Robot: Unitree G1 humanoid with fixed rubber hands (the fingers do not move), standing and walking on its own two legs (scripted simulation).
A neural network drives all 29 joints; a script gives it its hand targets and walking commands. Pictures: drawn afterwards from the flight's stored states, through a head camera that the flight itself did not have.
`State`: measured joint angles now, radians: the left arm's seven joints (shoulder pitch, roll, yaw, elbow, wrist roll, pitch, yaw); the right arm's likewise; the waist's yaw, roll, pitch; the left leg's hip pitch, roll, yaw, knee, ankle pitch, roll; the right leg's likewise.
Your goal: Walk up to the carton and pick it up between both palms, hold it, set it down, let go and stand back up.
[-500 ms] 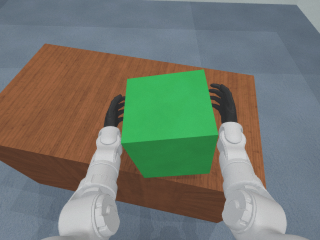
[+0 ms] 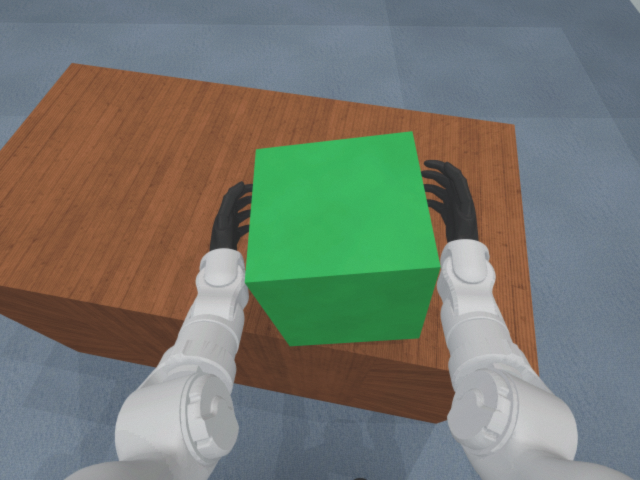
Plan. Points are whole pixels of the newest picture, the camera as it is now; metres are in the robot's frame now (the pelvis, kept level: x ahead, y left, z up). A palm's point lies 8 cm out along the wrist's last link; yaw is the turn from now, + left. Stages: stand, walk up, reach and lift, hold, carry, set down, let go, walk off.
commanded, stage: set down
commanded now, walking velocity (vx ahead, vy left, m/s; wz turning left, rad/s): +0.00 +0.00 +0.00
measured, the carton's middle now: (343, 251) +0.43 -0.02 -0.04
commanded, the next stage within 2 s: none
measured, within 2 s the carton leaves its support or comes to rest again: rests again in 1.66 s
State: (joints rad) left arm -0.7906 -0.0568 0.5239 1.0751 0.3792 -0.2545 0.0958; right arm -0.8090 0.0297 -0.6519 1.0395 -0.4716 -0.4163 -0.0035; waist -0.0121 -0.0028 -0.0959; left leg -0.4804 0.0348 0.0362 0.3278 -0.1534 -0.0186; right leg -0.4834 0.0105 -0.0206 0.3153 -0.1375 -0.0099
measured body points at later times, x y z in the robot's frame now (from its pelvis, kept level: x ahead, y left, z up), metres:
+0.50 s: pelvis -0.01 +0.00 +0.00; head +0.11 +0.00 +0.44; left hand +0.43 +0.13 +0.01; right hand +0.43 -0.17 +0.04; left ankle -0.02 +0.13 -0.74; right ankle -0.01 -0.11 -0.74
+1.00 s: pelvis -0.01 +0.00 +0.00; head +0.11 +0.01 +0.43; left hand +0.43 +0.13 +0.01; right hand +0.43 -0.17 +0.04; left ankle -0.02 +0.13 -0.74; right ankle -0.01 -0.11 -0.74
